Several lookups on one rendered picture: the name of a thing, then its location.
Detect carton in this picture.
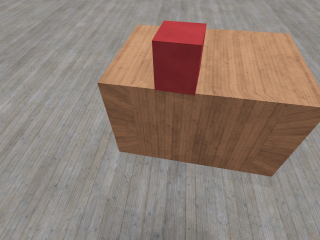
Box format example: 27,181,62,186
152,20,207,96

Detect pedestal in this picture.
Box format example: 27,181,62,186
97,24,320,177

